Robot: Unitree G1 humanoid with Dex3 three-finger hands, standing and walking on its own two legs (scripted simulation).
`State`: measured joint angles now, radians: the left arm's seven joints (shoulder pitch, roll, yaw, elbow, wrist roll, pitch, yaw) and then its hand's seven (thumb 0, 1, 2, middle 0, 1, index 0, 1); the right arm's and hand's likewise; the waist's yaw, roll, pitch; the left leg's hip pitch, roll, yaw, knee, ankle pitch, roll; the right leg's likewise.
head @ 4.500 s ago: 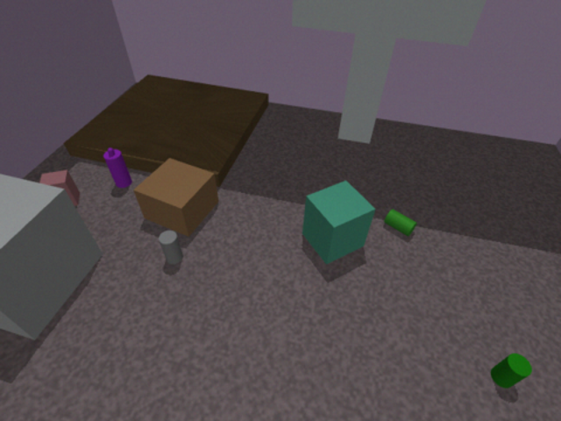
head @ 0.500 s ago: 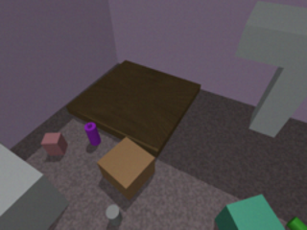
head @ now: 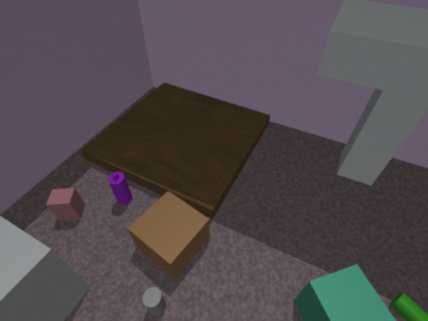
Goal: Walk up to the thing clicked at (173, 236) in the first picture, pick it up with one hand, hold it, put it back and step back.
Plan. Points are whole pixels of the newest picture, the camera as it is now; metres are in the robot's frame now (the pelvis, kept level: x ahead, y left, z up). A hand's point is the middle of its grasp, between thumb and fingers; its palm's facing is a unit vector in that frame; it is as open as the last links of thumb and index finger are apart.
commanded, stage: walk up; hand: left
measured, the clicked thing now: (154, 302) +0.36 +0.23 -0.71
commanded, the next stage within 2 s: stand in 0.12 s
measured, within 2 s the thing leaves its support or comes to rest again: neither
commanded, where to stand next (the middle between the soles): +0.02 +0.02 m, yaw +1 degrees
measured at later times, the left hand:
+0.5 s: hand out of the picture +0.08 +0.24 -0.15, palm faces -0.03 -0.94 -0.34, open 7.4 cm
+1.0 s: hand out of the picture +0.08 +0.24 -0.15, palm faces -0.03 -0.94 -0.35, open 7.4 cm
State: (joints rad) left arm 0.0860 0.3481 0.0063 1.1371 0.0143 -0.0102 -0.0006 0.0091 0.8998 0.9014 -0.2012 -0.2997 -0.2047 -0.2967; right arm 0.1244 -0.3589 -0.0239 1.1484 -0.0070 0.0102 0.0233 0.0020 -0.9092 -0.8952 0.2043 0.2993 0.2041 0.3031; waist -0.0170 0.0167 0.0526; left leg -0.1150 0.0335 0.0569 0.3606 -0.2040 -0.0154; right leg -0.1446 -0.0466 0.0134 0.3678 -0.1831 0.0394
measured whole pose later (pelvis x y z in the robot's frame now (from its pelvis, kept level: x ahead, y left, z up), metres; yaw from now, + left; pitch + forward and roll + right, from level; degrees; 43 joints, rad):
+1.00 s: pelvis +0.00 -0.02 +0.00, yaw +0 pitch -2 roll +0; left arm 0.11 0.35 0.00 1.12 0.01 0.00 -0.01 0.01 0.90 0.90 -0.20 -0.30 -0.20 -0.30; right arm 0.11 -0.35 -0.01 1.15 -0.01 0.00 0.02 0.00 -0.91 -0.90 0.20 0.30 0.20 0.30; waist -0.01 0.01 0.05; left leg -0.09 0.06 0.04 0.31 -0.17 -0.04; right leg -0.12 -0.02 0.00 0.33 -0.16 0.02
